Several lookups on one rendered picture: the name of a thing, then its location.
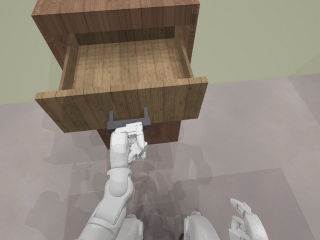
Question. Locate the left robot thigh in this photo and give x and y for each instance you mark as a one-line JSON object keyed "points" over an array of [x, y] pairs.
{"points": [[131, 229]]}

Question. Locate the robot right hand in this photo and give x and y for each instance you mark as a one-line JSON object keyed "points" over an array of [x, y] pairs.
{"points": [[251, 228]]}

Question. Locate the cabinet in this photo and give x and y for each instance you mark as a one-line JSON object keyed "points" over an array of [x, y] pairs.
{"points": [[57, 19]]}

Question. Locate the drawer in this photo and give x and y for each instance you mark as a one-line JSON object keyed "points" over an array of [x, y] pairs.
{"points": [[124, 71]]}

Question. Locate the robot left forearm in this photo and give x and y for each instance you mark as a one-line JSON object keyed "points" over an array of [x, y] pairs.
{"points": [[109, 215]]}

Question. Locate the handle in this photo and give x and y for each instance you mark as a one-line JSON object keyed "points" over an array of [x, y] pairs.
{"points": [[113, 125]]}

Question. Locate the robot left hand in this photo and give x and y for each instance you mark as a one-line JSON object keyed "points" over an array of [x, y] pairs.
{"points": [[120, 145]]}

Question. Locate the robot left shin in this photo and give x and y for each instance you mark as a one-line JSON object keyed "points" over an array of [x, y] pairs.
{"points": [[131, 216]]}

